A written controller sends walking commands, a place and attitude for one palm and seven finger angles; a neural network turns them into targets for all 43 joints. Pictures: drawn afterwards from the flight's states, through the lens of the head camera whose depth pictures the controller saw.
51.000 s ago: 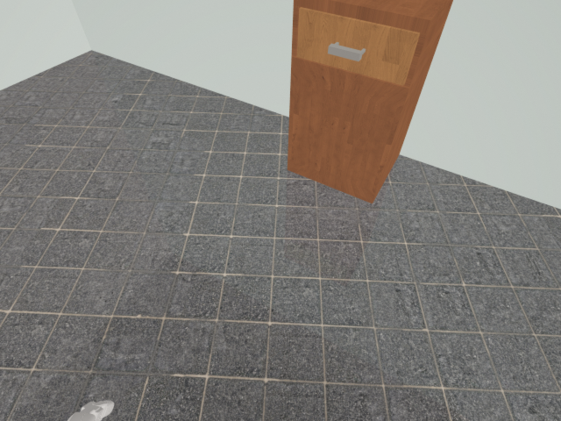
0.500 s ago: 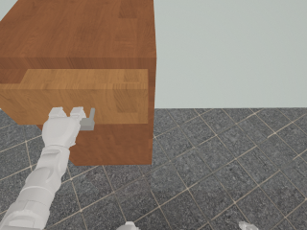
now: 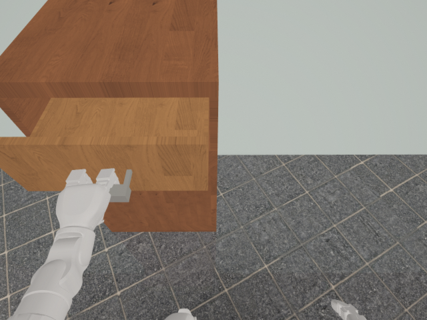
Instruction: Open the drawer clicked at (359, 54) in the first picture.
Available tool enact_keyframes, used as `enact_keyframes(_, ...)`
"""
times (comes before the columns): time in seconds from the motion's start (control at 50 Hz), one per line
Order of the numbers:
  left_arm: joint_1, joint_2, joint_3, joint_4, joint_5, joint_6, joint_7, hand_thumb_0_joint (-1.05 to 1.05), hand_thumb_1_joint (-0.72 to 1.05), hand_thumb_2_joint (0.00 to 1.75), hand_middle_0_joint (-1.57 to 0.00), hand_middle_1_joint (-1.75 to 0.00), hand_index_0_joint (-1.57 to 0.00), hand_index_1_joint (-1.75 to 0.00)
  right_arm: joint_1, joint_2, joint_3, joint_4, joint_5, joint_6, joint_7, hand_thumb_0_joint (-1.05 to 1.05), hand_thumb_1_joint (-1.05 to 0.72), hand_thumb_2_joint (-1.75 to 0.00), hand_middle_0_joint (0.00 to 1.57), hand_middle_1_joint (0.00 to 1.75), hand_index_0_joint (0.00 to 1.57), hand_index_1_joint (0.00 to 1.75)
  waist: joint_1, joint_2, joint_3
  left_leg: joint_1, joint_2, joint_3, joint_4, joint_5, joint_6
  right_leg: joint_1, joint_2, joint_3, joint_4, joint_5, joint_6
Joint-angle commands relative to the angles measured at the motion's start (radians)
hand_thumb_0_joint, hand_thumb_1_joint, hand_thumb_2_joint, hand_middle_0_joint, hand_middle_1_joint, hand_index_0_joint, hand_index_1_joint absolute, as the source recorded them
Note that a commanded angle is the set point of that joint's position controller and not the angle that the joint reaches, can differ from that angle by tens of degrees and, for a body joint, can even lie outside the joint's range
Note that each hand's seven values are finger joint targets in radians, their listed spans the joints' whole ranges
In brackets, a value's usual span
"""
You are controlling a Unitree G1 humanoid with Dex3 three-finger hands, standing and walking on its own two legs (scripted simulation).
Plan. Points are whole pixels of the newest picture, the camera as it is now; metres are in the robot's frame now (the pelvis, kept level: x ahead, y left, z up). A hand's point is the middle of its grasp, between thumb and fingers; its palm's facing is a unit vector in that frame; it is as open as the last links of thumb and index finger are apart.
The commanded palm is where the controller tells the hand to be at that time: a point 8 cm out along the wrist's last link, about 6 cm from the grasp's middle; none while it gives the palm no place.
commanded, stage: pull the drawer open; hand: left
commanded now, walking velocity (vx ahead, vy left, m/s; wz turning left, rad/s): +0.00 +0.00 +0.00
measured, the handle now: (101, 183) +0.38 +0.26 +0.00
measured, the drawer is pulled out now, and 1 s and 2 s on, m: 0.13 0.24 0.30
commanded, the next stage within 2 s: open the thumb to release the handle in 1.52 s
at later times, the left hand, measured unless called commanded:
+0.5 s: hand (88, 245) +0.26 +0.25 -0.02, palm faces -0.01 -0.05 -1.00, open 6.1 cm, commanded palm +0.23 +0.25 +0.03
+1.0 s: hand (80, 274) +0.21 +0.25 -0.02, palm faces -0.02 -0.05 -1.00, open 6.1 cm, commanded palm +0.17 +0.25 +0.03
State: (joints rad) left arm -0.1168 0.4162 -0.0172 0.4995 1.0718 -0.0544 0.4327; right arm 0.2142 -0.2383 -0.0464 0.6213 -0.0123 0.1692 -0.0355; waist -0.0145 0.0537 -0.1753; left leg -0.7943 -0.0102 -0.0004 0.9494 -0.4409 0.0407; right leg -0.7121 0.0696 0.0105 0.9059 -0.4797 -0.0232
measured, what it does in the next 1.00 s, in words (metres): stands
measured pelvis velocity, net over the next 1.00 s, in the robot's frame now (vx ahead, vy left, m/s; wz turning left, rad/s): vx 0.00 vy -0.01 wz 0.01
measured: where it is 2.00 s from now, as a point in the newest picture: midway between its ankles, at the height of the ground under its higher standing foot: outside the picture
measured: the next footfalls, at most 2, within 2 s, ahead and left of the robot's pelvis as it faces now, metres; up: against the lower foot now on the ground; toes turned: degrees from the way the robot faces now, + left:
none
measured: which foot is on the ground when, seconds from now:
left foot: down 0.00-1.00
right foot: down 0.00-1.00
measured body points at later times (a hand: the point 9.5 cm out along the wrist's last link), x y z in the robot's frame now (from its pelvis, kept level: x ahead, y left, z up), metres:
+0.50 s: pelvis +0.00 -0.01 +0.00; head +0.06 -0.02 +0.45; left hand +0.25 +0.25 +0.03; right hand +0.17 -0.26 -0.11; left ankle +0.01 +0.09 -0.68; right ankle -0.03 -0.11 -0.68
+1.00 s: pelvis +0.00 -0.01 -0.01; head +0.05 -0.03 +0.44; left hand +0.20 +0.25 +0.03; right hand +0.20 -0.24 -0.11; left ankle +0.01 +0.09 -0.68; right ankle -0.03 -0.11 -0.68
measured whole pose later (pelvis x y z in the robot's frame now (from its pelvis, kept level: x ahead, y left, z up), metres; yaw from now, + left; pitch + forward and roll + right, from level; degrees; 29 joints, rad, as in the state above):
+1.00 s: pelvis +0.00 -0.01 -0.01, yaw +1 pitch +14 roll -1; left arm 0.37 0.40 0.02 0.09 1.05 -0.07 0.48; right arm 0.12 -0.22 -0.02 0.57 -0.04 0.13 -0.02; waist 0.02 0.05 -0.16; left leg -0.77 -0.01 -0.01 1.00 -0.47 0.02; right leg -0.70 0.07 0.00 0.98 -0.52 -0.04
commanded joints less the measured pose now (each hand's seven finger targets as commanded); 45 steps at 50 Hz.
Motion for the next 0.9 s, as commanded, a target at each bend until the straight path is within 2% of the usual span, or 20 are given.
enact_keyframes(0.0,-0.130,0.181,0.096,-0.188,-0.018,0.016,0.038,0.00,0.90,0.90,-0.40,-1.35,-0.40,-1.35,-0.036,-0.135,-0.047,-0.129,-0.001,-0.037,-0.011,0.00,-0.90,-0.90,0.20,0.30,0.20,0.30,0.022,-0.009,-0.283,0.301,-0.006,-0.012,-0.101,0.373,0.001,0.072,0.006,-0.027,-0.104,0.361,-0.027)
enact_keyframes(0.06,-0.056,0.171,0.092,-0.196,-0.028,0.026,0.030,0.00,0.90,0.90,-0.40,-1.35,-0.40,-1.35,-0.035,-0.135,-0.047,-0.136,0.002,-0.044,-0.012,0.00,-0.90,-0.90,0.20,0.30,0.20,0.30,0.023,-0.029,-0.255,0.285,-0.010,-0.006,-0.102,0.366,0.005,0.098,0.006,-0.024,-0.112,0.383,-0.027)
enact_keyframes(0.1,-0.029,0.195,0.120,-0.224,-0.027,0.021,0.027,0.00,0.90,0.90,-0.40,-1.35,-0.40,-1.35,-0.051,-0.133,-0.043,-0.142,0.000,-0.043,-0.014,0.00,-0.90,-0.90,0.20,0.30,0.20,0.30,0.037,-0.022,-0.275,0.292,-0.011,-0.006,-0.103,0.384,0.003,0.107,0.005,-0.018,-0.107,0.396,-0.026)
enact_keyframes(0.14,-0.010,0.172,0.100,-0.252,-0.031,0.020,0.025,0.00,0.90,0.90,-0.40,-1.35,-0.40,-1.35,-0.057,-0.131,-0.042,-0.147,0.001,-0.049,-0.012,0.00,-0.90,-0.90,0.20,0.30,0.20,0.30,0.033,0.001,-0.247,0.291,-0.012,-0.004,-0.106,0.363,0.002,0.094,0.003,-0.023,-0.112,0.377,-0.026)
enact_keyframes(0.16,0.014,0.175,0.107,-0.243,-0.034,0.021,0.026,0.00,0.90,0.90,-0.40,-1.35,-0.40,-1.35,-0.053,-0.131,-0.044,-0.146,0.001,-0.052,-0.012,0.00,-0.90,-0.90,0.20,0.30,0.20,0.30,0.031,-0.021,-0.235,0.287,-0.010,-0.008,-0.106,0.353,0.004,0.098,0.006,-0.021,-0.114,0.371,-0.027)
enact_keyframes(0.18,0.019,0.184,0.118,-0.269,-0.036,0.015,0.026,0.00,0.90,0.90,-0.40,-1.35,-0.40,-1.35,-0.059,-0.134,-0.042,-0.149,-0.001,-0.054,-0.012,0.00,-0.90,-0.90,0.20,0.30,0.20,0.30,0.034,0.007,-0.240,0.292,-0.009,-0.009,-0.107,0.368,0.003,0.099,0.004,-0.022,-0.110,0.377,-0.030)
enact_keyframes(0.2,0.045,0.198,0.135,-0.295,-0.031,0.008,0.031,0.00,0.90,0.90,-0.40,-1.35,-0.40,-1.35,-0.069,-0.129,-0.041,-0.153,-0.004,-0.053,-0.011,0.00,-0.90,-0.90,0.20,0.30,0.20,0.30,0.049,-0.006,-0.272,0.301,-0.011,-0.006,-0.104,0.380,0.002,0.111,0.003,-0.019,-0.103,0.388,-0.028)
enact_keyframes(0.26,0.138,0.162,0.117,-0.332,-0.040,0.009,0.037,0.00,0.90,0.90,-0.40,-1.35,-0.40,-1.35,-0.074,-0.127,-0.042,-0.163,-0.005,-0.063,-0.004,0.00,-0.90,-0.90,0.20,0.30,0.20,0.30,0.045,0.007,-0.248,0.304,-0.011,-0.007,-0.098,0.392,0.001,0.111,0.004,-0.018,-0.102,0.411,-0.029)
enact_keyframes(0.3,0.174,0.185,0.150,-0.361,-0.036,0.005,0.045,0.00,0.90,0.90,-0.40,-1.35,-0.40,-1.35,-0.095,-0.127,-0.038,-0.166,-0.009,-0.061,-0.002,0.00,-0.90,-0.90,0.20,0.30,0.20,0.30,0.056,-0.002,-0.252,0.306,-0.011,-0.009,-0.096,0.409,-0.003,0.109,0.003,-0.016,-0.094,0.420,-0.028)
enact_keyframes(0.32,0.188,0.165,0.132,-0.369,-0.037,0.007,0.047,0.00,0.90,0.90,-0.40,-1.35,-0.40,-1.35,-0.089,-0.127,-0.041,-0.167,-0.009,-0.066,0.000,0.00,-0.90,-0.90,0.20,0.30,0.20,0.30,0.047,0.010,-0.228,0.303,-0.010,-0.011,-0.091,0.403,-0.001,0.098,0.003,-0.020,-0.092,0.416,-0.030)
enact_keyframes(0.38,0.215,0.178,0.157,-0.398,-0.037,0.006,0.061,0.00,0.90,0.90,-0.40,-1.35,-0.40,-1.35,-0.103,-0.131,-0.037,-0.171,-0.014,-0.068,0.003,0.00,-0.90,-0.90,0.20,0.30,0.20,0.30,0.049,-0.005,-0.218,0.288,-0.010,-0.016,-0.089,0.386,-0.001,0.091,0.002,-0.021,-0.088,0.405,-0.031)
enact_keyframes(0.54,0.313,0.122,0.117,-0.516,-0.030,0.011,0.085,0.00,0.90,0.90,-0.40,-1.35,-0.40,-1.35,-0.140,-0.118,-0.036,-0.184,-0.021,-0.073,0.016,0.00,-0.90,-0.90,0.20,0.30,0.20,0.30,0.054,0.016,-0.249,0.321,-0.013,-0.016,-0.063,0.402,-0.005,0.065,-0.001,-0.020,-0.069,0.405,-0.029)
enact_keyframes(0.6,0.368,0.149,0.150,-0.533,-0.033,0.015,0.088,0.00,0.90,0.90,-0.40,-1.35,-0.40,-1.35,-0.153,-0.116,-0.029,-0.190,-0.023,-0.072,0.014,0.00,-0.90,-0.90,0.20,0.30,0.20,0.30,0.064,-0.015,-0.250,0.305,-0.018,-0.016,-0.061,0.387,-0.004,0.085,-0.003,-0.011,-0.065,0.417,-0.028)
enact_keyframes(0.62,0.386,0.139,0.140,-0.527,-0.037,0.015,0.086,0.00,0.90,0.90,-0.40,-1.35,-0.40,-1.35,-0.142,-0.116,-0.033,-0.190,-0.021,-0.077,0.012,0.00,-0.90,-0.90,0.20,0.30,0.20,0.30,0.051,-0.019,-0.220,0.295,-0.016,-0.016,-0.057,0.378,-0.001,0.081,-0.003,-0.014,-0.068,0.424,-0.028)
enact_keyframes(0.7,0.385,0.168,0.170,-0.552,-0.031,0.009,0.091,0.00,0.90,0.90,-0.40,-1.35,-0.40,-1.35,-0.175,-0.112,-0.019,-0.192,-0.024,-0.071,0.008,0.00,-0.90,-0.90,0.20,0.30,0.20,0.30,0.064,0.008,-0.209,0.282,-0.023,-0.015,-0.063,0.325,-0.004,0.063,-0.005,-0.005,-0.068,0.369,-0.030)
enact_keyframes(0.72,0.405,0.147,0.156,-0.532,-0.034,0.013,0.090,0.00,0.90,0.90,-0.40,-1.35,-0.40,-1.35,-0.157,-0.111,-0.025,-0.194,-0.022,-0.076,0.007,0.00,-0.90,-0.90,0.20,0.30,0.20,0.30,0.053,-0.009,-0.175,0.272,-0.020,-0.017,-0.060,0.309,-0.001,0.056,-0.003,-0.014,-0.072,0.359,-0.029)
enact_keyframes(0.78,0.376,0.159,0.165,-0.547,-0.035,0.007,0.091,0.00,0.90,0.90,-0.40,-1.35,-0.40,-1.35,-0.161,-0.113,-0.021,-0.194,-0.025,-0.077,0.003,0.00,-0.90,-0.90,0.20,0.30,0.20,0.30,0.050,-0.010,-0.187,0.265,-0.022,-0.018,-0.057,0.289,0.001,0.052,-0.005,-0.009,-0.074,0.345,-0.029)
enact_keyframes(0.8,0.398,0.165,0.177,-0.549,-0.034,0.003,0.091,0.00,0.90,0.90,-0.40,-1.35,-0.40,-1.35,-0.175,-0.107,-0.019,-0.194,-0.026,-0.075,0.002,0.00,-0.90,-0.90,0.20,0.30,0.20,0.30,0.064,-0.019,-0.205,0.265,-0.026,-0.012,-0.055,0.279,0.000,0.058,-0.007,-0.001,-0.075,0.339,-0.026)
enact_keyframes(0.82,0.448,0.162,0.180,-0.527,-0.038,0.006,0.090,0.00,0.90,0.90,-0.40,-1.35,-0.40,-1.35,-0.158,-0.107,-0.025,-0.197,-0.021,-0.079,0.001,0.00,-0.90,-0.90,0.20,0.30,0.20,0.30,0.062,-0.029,-0.177,0.254,-0.025,-0.012,-0.055,0.277,0.002,0.065,-0.004,-0.004,-0.078,0.347,-0.028)
enact_keyframes(0.88,0.477,0.165,0.183,-0.565,-0.042,0.006,0.088,0.00,0.90,0.90,-0.40,-1.35,-0.40,-1.35,-0.169,-0.108,-0.017,-0.204,-0.021,-0.078,0.006,0.00,-0.90,-0.90,0.20,0.30,0.20,0.30,0.071,0.012,-0.200,0.261,-0.027,-0.015,-0.059,0.294,-0.001,0.076,-0.006,-0.005,-0.069,0.353,-0.033)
